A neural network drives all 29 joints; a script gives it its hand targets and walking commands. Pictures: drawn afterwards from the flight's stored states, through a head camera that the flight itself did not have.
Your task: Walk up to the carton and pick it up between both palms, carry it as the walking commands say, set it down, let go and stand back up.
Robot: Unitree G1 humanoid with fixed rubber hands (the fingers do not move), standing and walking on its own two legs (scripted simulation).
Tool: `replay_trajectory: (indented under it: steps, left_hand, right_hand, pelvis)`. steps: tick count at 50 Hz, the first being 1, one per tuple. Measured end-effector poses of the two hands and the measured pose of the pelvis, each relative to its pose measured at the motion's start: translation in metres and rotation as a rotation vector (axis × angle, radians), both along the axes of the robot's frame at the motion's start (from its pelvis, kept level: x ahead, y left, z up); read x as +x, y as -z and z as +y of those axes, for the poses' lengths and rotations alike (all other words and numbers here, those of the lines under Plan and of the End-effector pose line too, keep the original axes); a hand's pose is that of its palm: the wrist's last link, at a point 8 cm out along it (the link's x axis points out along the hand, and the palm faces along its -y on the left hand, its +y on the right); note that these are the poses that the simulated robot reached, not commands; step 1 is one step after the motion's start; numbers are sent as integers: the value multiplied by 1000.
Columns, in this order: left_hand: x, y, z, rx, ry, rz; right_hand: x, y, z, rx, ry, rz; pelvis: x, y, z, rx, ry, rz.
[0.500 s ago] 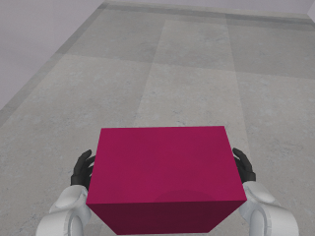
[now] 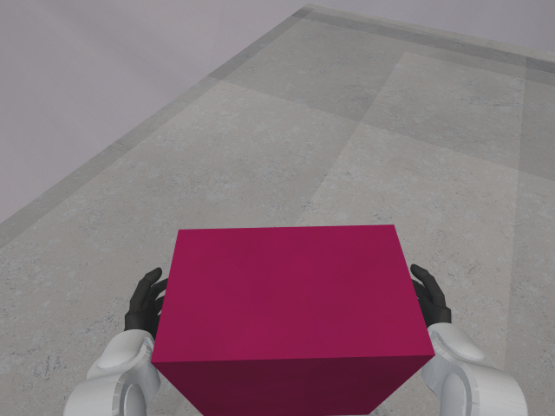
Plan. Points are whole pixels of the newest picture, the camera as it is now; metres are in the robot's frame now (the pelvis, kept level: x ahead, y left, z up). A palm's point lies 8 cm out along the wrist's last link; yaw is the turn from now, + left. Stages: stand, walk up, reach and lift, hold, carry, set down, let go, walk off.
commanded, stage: carry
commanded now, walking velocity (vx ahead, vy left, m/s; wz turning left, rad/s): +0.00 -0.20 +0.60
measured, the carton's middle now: (287, 335) +0.24 +0.00 +0.01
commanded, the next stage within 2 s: none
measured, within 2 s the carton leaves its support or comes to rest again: neither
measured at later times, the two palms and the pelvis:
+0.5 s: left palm (143, 360) +0.18 +0.16 +0.11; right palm (425, 290) +0.27 -0.17 +0.09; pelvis +0.01 -0.06 +0.02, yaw +16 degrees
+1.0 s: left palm (138, 399) +0.14 +0.15 +0.12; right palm (412, 276) +0.29 -0.16 +0.09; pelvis +0.01 -0.09 +0.02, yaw +25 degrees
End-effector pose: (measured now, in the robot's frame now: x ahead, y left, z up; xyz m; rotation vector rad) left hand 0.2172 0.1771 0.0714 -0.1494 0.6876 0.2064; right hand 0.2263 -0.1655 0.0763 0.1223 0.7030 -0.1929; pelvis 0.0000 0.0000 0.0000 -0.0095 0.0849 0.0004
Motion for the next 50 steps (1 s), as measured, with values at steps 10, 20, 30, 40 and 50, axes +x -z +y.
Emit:
replay_trajectory:
  steps: [10, 20, 30, 40, 50]
  left_hand:
    - [-15, -16, -16, 40, -66, 4]
    - [-28, -48, -33, 103, -185, -34]
    - [-64, -17, 3, 39, -356, -11]
    - [-83, -8, 1, 8, -422, 17]
    - [-78, -47, -28, 100, -437, -30]
  right_hand:
    - [6, -1, -15, 36, -68, 5]
    - [34, -12, -25, 86, -199, -38]
    - [54, -3, 28, 21, -369, -19]
    - [55, -2, 35, 10, -419, 15]
    - [65, -13, 9, 93, -442, -36]
  pelvis:
    - [-7, -9, -28, 0, -67, 16]
    - [6, -19, -58, 53, -193, -3]
    - [7, -4, -54, 1, -364, 3]
    - [6, -8, -70, 1, -413, 6]
    - [14, -18, -91, 55, -431, -9]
